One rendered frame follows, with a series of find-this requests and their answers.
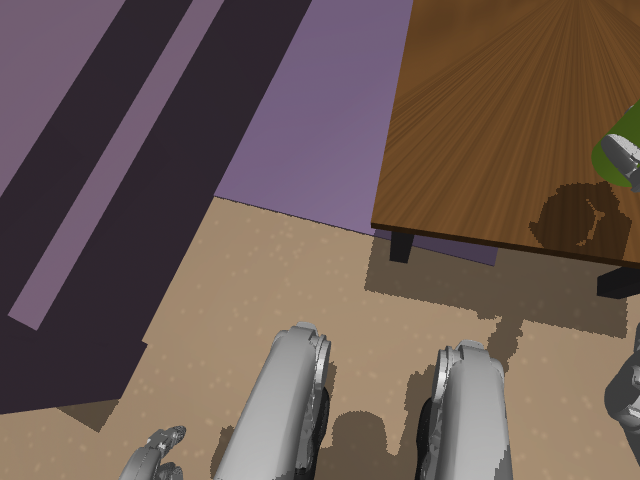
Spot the right robot foot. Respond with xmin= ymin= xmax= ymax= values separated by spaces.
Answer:
xmin=414 ymin=397 xmax=433 ymax=480

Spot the coffee table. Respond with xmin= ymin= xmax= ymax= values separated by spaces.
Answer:
xmin=371 ymin=0 xmax=640 ymax=299

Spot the left robot foot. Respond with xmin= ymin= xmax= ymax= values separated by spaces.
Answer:
xmin=294 ymin=387 xmax=330 ymax=480

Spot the right robot hand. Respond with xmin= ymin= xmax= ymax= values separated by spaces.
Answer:
xmin=601 ymin=106 xmax=640 ymax=193

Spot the right robot arm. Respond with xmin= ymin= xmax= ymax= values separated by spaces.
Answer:
xmin=604 ymin=322 xmax=640 ymax=467

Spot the left robot hand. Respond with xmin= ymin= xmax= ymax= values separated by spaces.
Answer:
xmin=118 ymin=426 xmax=186 ymax=480

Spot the bottle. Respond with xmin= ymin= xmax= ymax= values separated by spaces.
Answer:
xmin=591 ymin=99 xmax=640 ymax=187

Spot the sofa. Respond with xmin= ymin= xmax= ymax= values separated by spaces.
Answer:
xmin=0 ymin=0 xmax=312 ymax=415

